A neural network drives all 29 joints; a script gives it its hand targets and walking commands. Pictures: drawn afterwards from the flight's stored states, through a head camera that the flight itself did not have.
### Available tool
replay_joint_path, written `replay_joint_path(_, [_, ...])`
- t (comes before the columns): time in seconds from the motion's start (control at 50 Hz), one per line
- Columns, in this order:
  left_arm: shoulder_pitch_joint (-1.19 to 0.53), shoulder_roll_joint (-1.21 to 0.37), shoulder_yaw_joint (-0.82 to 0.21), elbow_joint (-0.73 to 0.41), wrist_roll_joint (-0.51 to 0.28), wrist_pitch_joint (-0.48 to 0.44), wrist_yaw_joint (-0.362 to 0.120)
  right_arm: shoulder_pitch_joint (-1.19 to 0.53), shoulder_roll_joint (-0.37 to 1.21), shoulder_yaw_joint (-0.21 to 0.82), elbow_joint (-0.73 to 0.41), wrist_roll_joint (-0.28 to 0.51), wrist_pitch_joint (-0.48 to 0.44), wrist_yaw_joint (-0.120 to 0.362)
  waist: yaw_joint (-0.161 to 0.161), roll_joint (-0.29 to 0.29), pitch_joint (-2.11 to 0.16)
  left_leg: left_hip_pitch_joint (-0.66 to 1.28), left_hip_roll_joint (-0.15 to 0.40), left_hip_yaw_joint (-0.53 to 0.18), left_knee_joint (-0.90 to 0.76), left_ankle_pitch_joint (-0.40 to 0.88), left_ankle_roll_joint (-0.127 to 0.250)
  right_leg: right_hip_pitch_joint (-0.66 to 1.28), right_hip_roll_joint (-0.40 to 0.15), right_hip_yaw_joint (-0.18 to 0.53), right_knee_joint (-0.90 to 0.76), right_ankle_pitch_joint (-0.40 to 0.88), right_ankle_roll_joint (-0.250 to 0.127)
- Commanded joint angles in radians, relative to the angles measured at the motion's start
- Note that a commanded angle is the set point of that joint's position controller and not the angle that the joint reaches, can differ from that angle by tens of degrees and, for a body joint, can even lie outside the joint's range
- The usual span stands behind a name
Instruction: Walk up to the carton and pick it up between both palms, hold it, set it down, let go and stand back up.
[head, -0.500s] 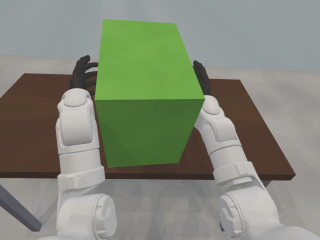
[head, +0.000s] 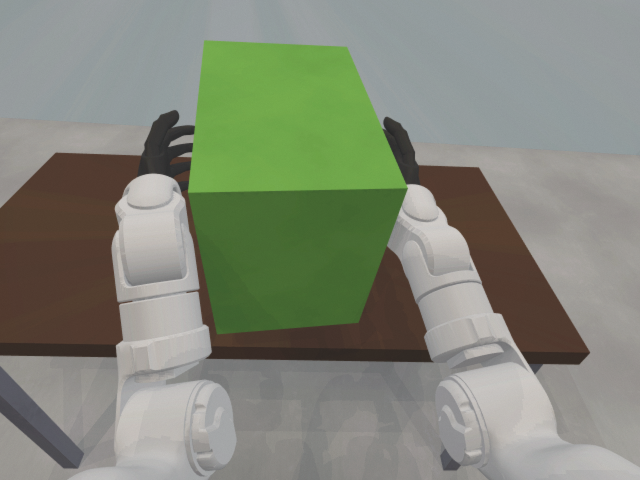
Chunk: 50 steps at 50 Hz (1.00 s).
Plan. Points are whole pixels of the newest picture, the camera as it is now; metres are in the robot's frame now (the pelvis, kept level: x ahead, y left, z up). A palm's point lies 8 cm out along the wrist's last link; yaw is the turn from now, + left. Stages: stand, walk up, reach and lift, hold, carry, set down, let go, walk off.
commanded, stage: hold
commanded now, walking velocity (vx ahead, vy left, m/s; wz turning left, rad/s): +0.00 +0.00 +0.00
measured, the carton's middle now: (283, 186) +0.40 +0.01 +0.20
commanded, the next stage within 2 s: none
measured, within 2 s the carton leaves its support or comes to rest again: neither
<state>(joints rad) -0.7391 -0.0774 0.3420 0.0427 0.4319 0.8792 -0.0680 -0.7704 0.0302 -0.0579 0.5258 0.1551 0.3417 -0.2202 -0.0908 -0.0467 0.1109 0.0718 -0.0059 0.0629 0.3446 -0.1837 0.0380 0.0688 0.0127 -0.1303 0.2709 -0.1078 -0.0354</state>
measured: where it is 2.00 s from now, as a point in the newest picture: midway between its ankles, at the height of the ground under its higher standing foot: outside the picture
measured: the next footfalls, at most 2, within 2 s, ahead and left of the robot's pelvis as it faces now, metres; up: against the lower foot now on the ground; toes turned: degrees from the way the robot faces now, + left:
none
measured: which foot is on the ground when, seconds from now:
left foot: down 0.00-1.00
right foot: down 0.00-1.00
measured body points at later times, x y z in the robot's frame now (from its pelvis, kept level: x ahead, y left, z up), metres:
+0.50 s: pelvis -0.01 +0.00 +0.00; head -0.05 +0.01 +0.45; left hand +0.38 +0.14 +0.24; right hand +0.38 -0.14 +0.21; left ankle +0.03 +0.09 -0.75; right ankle +0.05 -0.09 -0.75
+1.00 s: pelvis +0.00 +0.00 +0.00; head -0.04 +0.02 +0.45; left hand +0.38 +0.14 +0.23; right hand +0.38 -0.13 +0.21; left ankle +0.03 +0.09 -0.75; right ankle +0.05 -0.09 -0.75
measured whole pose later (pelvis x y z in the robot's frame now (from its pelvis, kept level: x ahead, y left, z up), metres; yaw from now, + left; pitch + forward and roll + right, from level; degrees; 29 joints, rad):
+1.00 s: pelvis +0.00 +0.00 +0.00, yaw +0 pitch -13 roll -1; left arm -0.72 -0.07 0.31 0.01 0.42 0.88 -0.06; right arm -0.74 0.03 -0.06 0.48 0.17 0.33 -0.22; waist -0.10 -0.04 0.12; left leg 0.06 0.00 0.06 0.34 -0.18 0.03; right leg 0.06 0.01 -0.13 0.27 -0.11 -0.04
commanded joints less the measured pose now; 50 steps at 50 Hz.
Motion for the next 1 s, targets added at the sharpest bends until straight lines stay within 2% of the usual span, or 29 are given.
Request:
replay_joint_path(0.0, [-0.548,-0.433,-0.389,0.003,-0.137,-0.034,-0.129,-0.763,0.489,0.297,-0.242,0.045,-0.058,0.094,-0.011,0.068,-0.315,-0.119,0.005,0.0,-0.099,0.104,-0.014,0.178,0.026,0.031,-0.008,0.056,0.056])
replay_joint_path(0.04, [-0.566,-0.442,-0.413,-0.027,-0.149,-0.046,-0.126,-0.765,0.498,0.311,-0.287,0.049,-0.066,0.097,0.008,0.082,-0.388,-0.087,0.005,-0.007,-0.087,0.147,-0.015,0.181,0.027,0.028,0.005,0.096,0.061])
replay_joint_path(0.06, [-0.568,-0.459,-0.438,-0.039,-0.171,-0.051,-0.12,-0.768,0.494,0.312,-0.29,0.067,-0.07,0.092,-0.02,0.087,-0.415,-0.063,0.002,-0.013,-0.069,0.186,-0.029,0.186,0.025,0.025,0.016,0.135,0.055])
replay_joint_path(0.08, [-0.576,-0.456,-0.453,-0.051,-0.181,-0.053,-0.115,-0.78,0.491,0.329,-0.301,0.078,-0.073,0.091,-0.012,0.082,-0.435,-0.031,0.001,-0.023,-0.056,0.211,-0.026,0.178,0.024,0.026,0.01,0.126,0.056])
replay_joint_path(0.12, [-0.592,-0.472,-0.459,-0.041,-0.181,-0.053,-0.117,-0.781,0.498,0.325,-0.301,0.061,-0.07,0.082,-0.042,0.083,-0.403,-0.051,-0.008,-0.02,-0.035,0.195,-0.034,0.148,0.016,0.032,0.006,0.114,0.056])
replay_joint_path(0.2, [-0.595,-0.439,-0.431,0.024,-0.165,-0.069,-0.111,-0.798,0.503,0.294,-0.257,0.042,-0.074,0.1,-0.003,0.069,-0.357,-0.127,0.002,-0.007,-0.097,0.027,0.001,0.145,0.022,0.024,0.002,-0.031,0.064])
replay_joint_path(0.22, [-0.61,-0.446,-0.413,0.024,-0.161,-0.069,-0.109,-0.809,0.511,0.305,-0.272,0.036,-0.077,0.103,-0.005,0.04,-0.364,-0.12,0.002,-0.006,-0.093,0.046,0.005,0.142,0.023,0.02,0.002,-0.032,0.063])
replay_joint_path(0.24, [-0.585,-0.456,-0.426,0.028,-0.176,-0.067,-0.104,-0.816,0.503,0.297,-0.28,0.034,-0.084,0.107,0.012,0.071,-0.39,-0.115,0.013,-0.007,-0.095,0.082,-0.002,0.145,0.024,0.026,0.018,0.005,0.061])
replay_joint_path(0.26, [-0.599,-0.453,-0.429,0.02,-0.168,-0.069,-0.103,-0.807,0.5,0.297,-0.256,0.038,-0.086,0.112,-0.004,0.081,-0.397,-0.115,0.009,-0.011,-0.096,0.074,-0.001,0.152,0.024,0.03,0.007,-0.002,0.056])
replay_joint_path(0.3, [-0.629,-0.437,-0.415,0.015,-0.165,-0.07,-0.1,-0.818,0.509,0.309,-0.24,0.035,-0.082,0.111,0.007,0.044,-0.409,-0.091,-0.002,-0.008,-0.085,0.083,0.0,0.153,0.014,0.037,0.007,0.025,0.061])
replay_joint_path(0.34, [-0.618,-0.428,-0.377,0.075,-0.138,-0.063,-0.107,-0.818,0.489,0.275,-0.21,0.019,-0.079,0.116,0.016,0.06,-0.329,-0.154,0.012,0.003,-0.11,0.012,-0.002,0.144,0.009,0.052,0.0,-0.014,0.069])
replay_joint_path(0.36, [-0.614,-0.434,-0.361,0.115,-0.132,-0.061,-0.115,-0.821,0.493,0.262,-0.19,0.007,-0.077,0.115,0.002,0.045,-0.303,-0.167,0.001,-0.001,-0.126,-0.034,0.011,0.14,0.017,0.03,-0.006,-0.075,0.062])
replay_joint_path(0.4, [-0.602,-0.425,-0.352,0.092,-0.127,-0.064,-0.12,-0.81,0.518,0.27,-0.187,0.003,-0.083,0.11,0.017,0.018,-0.345,-0.16,-0.006,0.004,-0.113,-0.005,0.017,0.17,0.006,0.037,-0.005,-0.011,0.069])
replay_joint_path(0.42, [-0.583,-0.424,-0.353,0.074,-0.137,-0.071,-0.12,-0.797,0.505,0.262,-0.218,0.019,-0.091,0.108,0.013,0.04,-0.357,-0.136,-0.002,0.004,-0.109,0.034,0.011,0.185,0.013,0.032,0.002,0.028,0.064])
replay_joint_path(0.46, [-0.581,-0.438,-0.359,0.061,-0.137,-0.066,-0.121,-0.8,0.513,0.282,-0.234,0.026,-0.09,0.096,-0.006,0.025,-0.39,-0.099,-0.018,0.001,-0.089,0.092,0.011,0.2,0.013,0.032,-0.005,0.09,0.071])
replay_joint_path(0.48, [-0.594,-0.426,-0.368,0.044,-0.152,-0.069,-0.12,-0.81,0.519,0.302,-0.246,0.032,-0.088,0.091,0.012,0.019,-0.397,-0.092,-0.015,0.0,-0.08,0.104,0.008,0.188,0.011,0.032,0.003,0.102,0.076])
replay_joint_path(0.5, [-0.614,-0.436,-0.373,0.053,-0.149,-0.071,-0.125,-0.813,0.525,0.303,-0.243,0.035,-0.087,0.09,-0.009,0.023,-0.383,-0.085,-0.019,-0.008,-0.076,0.106,0.01,0.181,0.002,0.037,0.001,0.097,0.071])
replay_joint_path(0.52, [-0.626,-0.423,-0.372,0.041,-0.145,-0.077,-0.124,-0.799,0.514,0.312,-0.246,0.046,-0.089,0.09,0.008,0.013,-0.403,-0.07,-0.013,-0.007,-0.074,0.106,0.004,0.175,0.011,0.027,-0.002,0.08,0.071])
replay_joint_path(0.56, [-0.58,-0.449,-0.414,-0.024,-0.167,-0.084,-0.12,-0.792,0.522,0.331,-0.302,0.057,-0.101,0.088,-0.012,0.064,-0.448,-0.064,-0.011,-0.008,-0.058,0.188,-0.018,0.197,0.014,0.041,0.013,0.14,0.06])
replay_joint_path(0.58, [-0.596,-0.44,-0.42,-0.005,-0.155,-0.076,-0.114,-0.793,0.502,0.339,-0.303,0.062,-0.101,0.085,-0.002,0.067,-0.439,-0.06,-0.009,-0.009,-0.055,0.21,-0.018,0.209,0.017,0.029,0.014,0.178,0.07])
replay_joint_path(0.66, [-0.605,-0.44,-0.416,-0.002,-0.147,-0.062,-0.122,-0.787,0.495,0.318,-0.282,0.043,-0.087,0.082,-0.013,0.063,-0.397,-0.054,-0.011,-0.003,-0.063,0.125,-0.012,0.164,0.017,0.021,0.001,0.073,0.059])
replay_joint_path(0.7, [-0.584,-0.435,-0.439,-0.041,-0.167,-0.066,-0.117,-0.768,0.492,0.321,-0.293,0.058,-0.089,0.087,-0.006,0.089,-0.407,-0.068,0.002,0.002,-0.063,0.177,-0.025,0.175,0.026,0.025,0.008,0.102,0.061])
replay_joint_path(0.74, [-0.554,-0.444,-0.446,-0.062,-0.167,-0.065,-0.112,-0.761,0.516,0.354,-0.327,0.073,-0.09,0.083,0.002,0.057,-0.439,-0.037,-0.009,-0.012,-0.041,0.253,-0.023,0.191,0.021,0.037,0.016,0.189,0.064])
replay_joint_path(0.78, [-0.562,-0.449,-0.458,-0.066,-0.168,-0.056,-0.111,-0.768,0.496,0.359,-0.333,0.066,-0.083,0.078,-0.014,0.092,-0.43,-0.023,0.006,-0.017,-0.027,0.295,-0.046,0.183,0.019,0.034,0.013,0.168,0.054])
replay_joint_path(0.82, [-0.571,-0.446,-0.451,-0.028,-0.164,-0.046,-0.115,-0.773,0.478,0.345,-0.301,0.074,-0.071,0.082,-0.021,0.054,-0.393,-0.013,-0.004,-0.014,-0.048,0.228,-0.03,0.14,0.025,0.02,0.002,0.117,0.053])
replay_joint_path(0.86, [-0.559,-0.43,-0.426,-0.019,-0.149,-0.042,-0.118,-0.769,0.49,0.337,-0.292,0.061,-0.07,0.085,-0.008,0.062,-0.351,-0.072,0.002,-0.002,-0.075,0.165,-0.019,0.163,0.02,0.02,-0.003,0.087,0.057])
replay_joint_path(0.92, [-0.545,-0.469,-0.479,-0.092,-0.181,-0.048,-0.108,-0.758,0.478,0.349,-0.335,0.079,-0.077,0.088,-0.025,0.075,-0.44,-0.012,0.005,-0.02,-0.047,0.293,-0.047,0.177,0.025,0.026,0.012,0.184,0.051])
replay_joint_path(0.94, [-0.562,-0.441,-0.468,-0.081,-0.18,-0.046,-0.111,-0.764,0.482,0.354,-0.318,0.076,-0.07,0.086,-0.012,0.075,-0.439,0.01,0.002,-0.022,-0.035,0.292,-0.033,0.15,0.023,0.032,0.01,0.176,0.054])
replay_joint_path(0.98, [-0.546,-0.44,-0.443,-0.052,-0.152,-0.039,-0.111,-0.744,0.482,0.341,-0.304,0.055,-0.063,0.084,-0.017,0.079,-0.395,-0.02,0.008,-0.019,-0.043,0.273,-0.054,0.142,0.023,0.032,-0.007,0.134,0.06])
